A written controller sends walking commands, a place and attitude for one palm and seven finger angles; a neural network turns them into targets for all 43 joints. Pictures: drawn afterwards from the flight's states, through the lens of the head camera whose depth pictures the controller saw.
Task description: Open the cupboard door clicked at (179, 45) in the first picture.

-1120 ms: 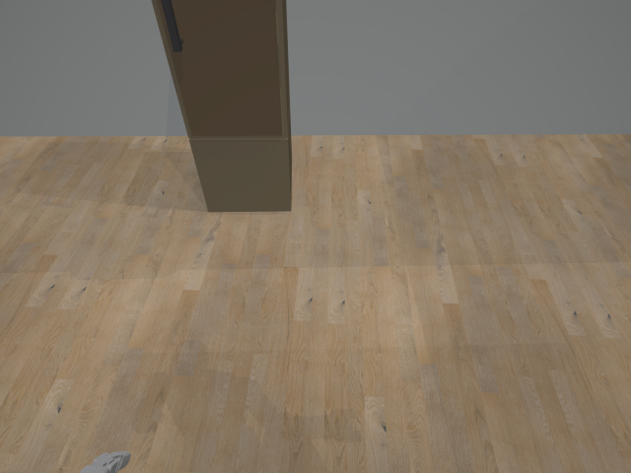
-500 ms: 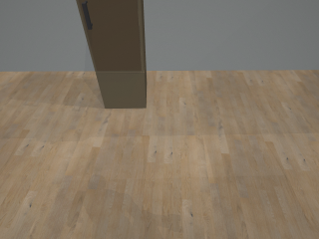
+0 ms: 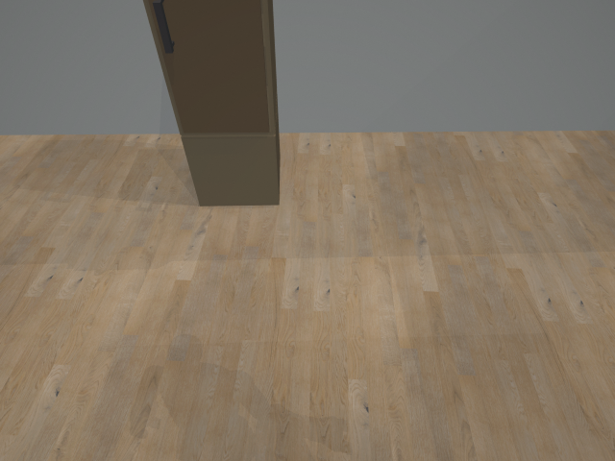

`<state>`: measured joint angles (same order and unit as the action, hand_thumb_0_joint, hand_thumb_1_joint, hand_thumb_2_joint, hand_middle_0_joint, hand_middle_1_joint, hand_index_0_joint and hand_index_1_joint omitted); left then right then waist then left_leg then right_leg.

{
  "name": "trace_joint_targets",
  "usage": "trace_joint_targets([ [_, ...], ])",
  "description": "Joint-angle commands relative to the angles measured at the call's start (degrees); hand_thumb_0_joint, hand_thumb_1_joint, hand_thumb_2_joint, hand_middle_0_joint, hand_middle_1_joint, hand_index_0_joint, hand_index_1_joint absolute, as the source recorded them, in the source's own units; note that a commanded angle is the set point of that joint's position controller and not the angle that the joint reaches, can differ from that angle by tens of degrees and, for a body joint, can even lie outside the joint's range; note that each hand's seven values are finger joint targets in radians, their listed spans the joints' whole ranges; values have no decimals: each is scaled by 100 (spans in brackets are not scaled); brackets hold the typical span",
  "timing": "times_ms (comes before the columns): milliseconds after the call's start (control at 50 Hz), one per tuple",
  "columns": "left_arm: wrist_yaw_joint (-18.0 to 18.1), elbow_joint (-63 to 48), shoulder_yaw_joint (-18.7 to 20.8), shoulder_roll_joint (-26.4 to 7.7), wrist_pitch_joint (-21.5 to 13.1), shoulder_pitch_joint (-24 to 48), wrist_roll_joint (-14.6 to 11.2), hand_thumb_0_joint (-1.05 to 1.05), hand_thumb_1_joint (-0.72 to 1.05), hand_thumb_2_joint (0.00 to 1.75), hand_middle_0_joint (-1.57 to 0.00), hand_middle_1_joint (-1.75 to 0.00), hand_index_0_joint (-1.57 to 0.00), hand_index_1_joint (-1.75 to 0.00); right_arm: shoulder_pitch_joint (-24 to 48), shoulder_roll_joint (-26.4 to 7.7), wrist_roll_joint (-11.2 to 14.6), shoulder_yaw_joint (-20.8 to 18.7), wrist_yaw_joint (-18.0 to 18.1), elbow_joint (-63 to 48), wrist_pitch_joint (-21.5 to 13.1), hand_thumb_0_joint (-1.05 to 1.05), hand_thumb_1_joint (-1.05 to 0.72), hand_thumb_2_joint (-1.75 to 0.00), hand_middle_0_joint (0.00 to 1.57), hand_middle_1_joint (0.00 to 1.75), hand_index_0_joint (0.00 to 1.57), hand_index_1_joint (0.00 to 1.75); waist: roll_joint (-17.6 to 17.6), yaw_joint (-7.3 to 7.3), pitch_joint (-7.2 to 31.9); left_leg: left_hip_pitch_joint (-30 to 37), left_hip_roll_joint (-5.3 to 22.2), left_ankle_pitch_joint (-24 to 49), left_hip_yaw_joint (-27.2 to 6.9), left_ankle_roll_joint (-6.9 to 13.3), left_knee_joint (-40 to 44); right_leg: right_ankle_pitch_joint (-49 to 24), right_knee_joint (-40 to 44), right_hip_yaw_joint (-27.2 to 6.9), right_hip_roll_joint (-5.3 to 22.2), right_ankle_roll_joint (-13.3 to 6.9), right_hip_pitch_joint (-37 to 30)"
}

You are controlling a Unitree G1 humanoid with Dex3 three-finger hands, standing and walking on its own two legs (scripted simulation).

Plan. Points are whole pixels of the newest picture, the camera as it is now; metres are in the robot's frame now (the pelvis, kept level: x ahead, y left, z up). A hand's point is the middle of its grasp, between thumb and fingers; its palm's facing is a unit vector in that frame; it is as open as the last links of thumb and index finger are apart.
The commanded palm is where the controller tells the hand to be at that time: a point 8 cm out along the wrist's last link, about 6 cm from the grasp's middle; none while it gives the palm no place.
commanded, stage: look at it before walking up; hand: left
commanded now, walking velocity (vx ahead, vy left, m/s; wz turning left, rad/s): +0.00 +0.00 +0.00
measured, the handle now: (165, 25) +1.27 +0.51 +0.05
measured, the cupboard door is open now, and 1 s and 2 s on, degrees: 0 0 0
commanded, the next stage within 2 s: walk to a spot facing it in 0.52 s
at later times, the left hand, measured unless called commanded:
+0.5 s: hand out of the picture +0.09 +0.25 -0.15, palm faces -0.03 -0.94 -0.34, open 7.3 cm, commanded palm none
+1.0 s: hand out of the picture +0.02 +0.25 -0.20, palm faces +0.18 -0.97 -0.18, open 7.3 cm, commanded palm none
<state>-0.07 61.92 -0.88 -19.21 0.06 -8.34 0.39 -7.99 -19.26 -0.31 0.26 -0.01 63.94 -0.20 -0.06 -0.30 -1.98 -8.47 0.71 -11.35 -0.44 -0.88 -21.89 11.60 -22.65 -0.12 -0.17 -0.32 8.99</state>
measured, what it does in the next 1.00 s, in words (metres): steps on the spot: left foot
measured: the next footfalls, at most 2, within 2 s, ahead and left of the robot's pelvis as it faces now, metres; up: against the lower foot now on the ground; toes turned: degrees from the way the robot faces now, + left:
left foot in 1.00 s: +0.13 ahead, +0.17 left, +0.00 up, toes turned +18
right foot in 1.62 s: +0.50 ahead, +0.14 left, +0.00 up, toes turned +17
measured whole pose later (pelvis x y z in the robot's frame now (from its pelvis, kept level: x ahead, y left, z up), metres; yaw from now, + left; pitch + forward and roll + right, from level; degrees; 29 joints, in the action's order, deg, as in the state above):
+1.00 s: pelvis +0.07 +0.06 -0.02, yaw +11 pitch -1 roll -2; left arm 0.0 60.5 1.4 -14.3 -0.4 -19.4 1.5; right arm -15.9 -13.1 -0.5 -1.1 -2.4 59.6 1.3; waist -2.9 -0.5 -2.6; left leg -20.5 3.5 -20.9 5.7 0.2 -39.3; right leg 22.6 -27.8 9.1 6.2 4.5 3.0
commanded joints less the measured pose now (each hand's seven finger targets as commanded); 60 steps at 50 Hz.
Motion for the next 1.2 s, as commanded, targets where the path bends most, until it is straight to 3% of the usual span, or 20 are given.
trace_joint_targets([
  [0,67,-349,268,-1218,-158,256,22,0,90,90,-20,-30,-20,-30,302,-1171,-19,-219,62,-365,-171,0,-90,-90,20,30,20,30,-15,42,290,-9,592,451,-520,235,381,-290,507,-679,699,-157,48],
  [600,80,-327,268,-1243,-174,286,24,0,90,90,-20,-30,-20,-30,444,-1216,-7,-218,84,-389,-178,0,-90,-90,20,30,20,30,-58,36,441,306,640,1062,-463,229,417,-1123,432,-590,720,-133,-189],
  [640,104,-193,155,-660,-84,-49,12,0,90,90,-20,-30,-20,-30,188,-618,-41,-71,50,-285,-90,0,-90,-90,20,30,20,30,-40,57,503,180,566,740,-419,162,266,-596,367,-441,733,-14,-280],
  [660,109,-179,150,-576,-28,-208,36,0,90,90,-20,-30,-20,-30,43,-474,-52,-51,27,-284,-31,0,-90,-90,20,30,20,30,-76,84,420,-51,498,181,-397,164,138,158,348,-464,724,-2,-266],
  [700,73,-204,241,-731,34,-417,68,0,90,90,-20,-30,-20,-30,20,-443,-88,-62,1,-363,30,0,-90,-90,20,30,20,30,-397,198,12,-880,253,-778,-290,174,-238,1487,633,-770,901,-117,-293],
  [740,74,-276,388,-1021,51,-817,99,0,90,90,-20,-30,-20,-30,109,-362,-97,-101,-8,-572,85,0,-90,-90,20,30,20,30,-1198,393,-288,-1837,-22,-1534,139,92,-1485,2548,1346,-1647,1715,-560,-423],
  [760,88,-314,440,-1068,32,-1009,120,0,90,90,-20,-30,-20,-30,227,-441,-91,-164,-22,-723,93,0,-90,-90,20,30,20,30,-1313,487,-391,-2222,72,-1885,94,111,-2339,2576,1530,-1949,2097,-831,-469],
  [780,104,-358,463,-1031,-41,-996,126,0,90,90,-20,-30,-20,-30,259,-492,-82,-222,-54,-798,70,0,-90,-90,20,30,20,30,-1067,433,-512,-2508,240,-1758,-36,132,-2939,2330,1562,-1970,2273,-967,-459],
  [820,100,-477,481,-898,-171,-854,127,0,90,90,-20,-30,-20,-30,122,-339,-65,-254,-126,-833,19,0,-90,-90,20,30,20,30,-611,248,-450,-2554,387,-1424,38,101,-3215,1180,1284,-1239,2166,-975,-633],
  [900,82,-560,519,-775,-229,-805,160,0,90,90,-20,-30,-20,-30,-73,13,-27,-257,-230,-990,-8,0,-90,-90,20,30,20,30,-752,90,-408,-1699,433,-1262,483,64,-2132,476,867,-125,2014,-667,-124],
  [940,76,-549,569,-758,-212,-714,136,0,90,90,-20,-30,-20,-30,-713,64,-40,-298,-229,-861,-42,0,-90,-90,20,30,20,30,-659,-199,-264,-670,238,-719,826,109,-1477,509,310,399,1821,-413,391],
  [960,51,-559,577,-671,-203,-696,113,0,90,90,-20,-30,-20,-30,-1358,-79,-60,-369,-213,-686,-73,0,-90,-90,20,30,20,30,-185,-476,91,262,62,-471,912,141,-1007,392,-626,818,1578,-233,689],
  [980,3,-648,521,-367,-170,-734,69,0,90,90,-20,-30,-20,-30,-2158,-488,-90,-493,-157,-461,-111,0,-90,-90,20,30,20,30,1087,-774,346,1014,492,-1121,-86,333,-347,680,-2449,1155,1064,2,1408],
  [1000,-54,-971,430,65,-148,-621,17,0,90,90,-20,-30,-20,-30,-2679,-1025,-127,-629,-88,-396,-181,0,-90,-90,20,30,20,30,2573,-839,294,1234,2030,-1338,-2893,919,782,2592,-4346,1063,237,384,2975],
  [1020,-33,-1136,413,30,-130,-294,71,0,90,90,-20,-30,-20,-30,-2574,-1093,-67,-621,-17,-364,-147,0,-90,-90,20,30,20,30,1656,-739,234,929,2384,-1710,-3522,1228,1208,2395,-4979,165,399,227,3310],
  [1040,-20,-1014,464,13,-132,-169,94,0,90,90,-20,-30,-20,-30,-2141,-768,-40,-550,19,-430,-144,0,-90,-90,20,30,20,30,1116,-541,-69,381,2111,-2131,-3143,1090,1283,1711,-5190,-37,680,145,3294],
  [1060,-66,-961,492,37,-167,-133,106,0,90,90,-20,-30,-20,-30,-1769,-461,-35,-480,49,-611,-206,0,-90,-90,20,30,20,30,576,-380,-215,70,1912,-1840,-2955,1066,1207,1175,-5263,-54,786,160,3276],
  [1080,-97,-836,507,78,-179,-268,139,0,90,90,-20,-30,-20,-30,-1505,-259,-59,-413,67,-653,-283,0,-90,-90,20,30,20,30,403,-222,-338,-253,1698,-1386,-2428,960,1179,809,-5112,-98,894,205,3053],
  [1140,-103,-595,468,292,-127,-773,156,0,90,90,-20,-30,-20,-30,-1497,-10,-25,-375,107,-552,-452,0,-90,-90,20,30,20,30,393,1,-70,38,1192,542,-1251,842,1002,212,-4687,66,812,360,2716],
  [1180,-87,-588,476,307,-107,-768,153,0,90,90,-20,-30,-20,-30,-1655,88,1,-389,117,-463,-491,0,-90,-90,20,30,20,30,405,18,26,362,1050,1405,-1031,733,967,4,-4551,137,749,418,2832],
])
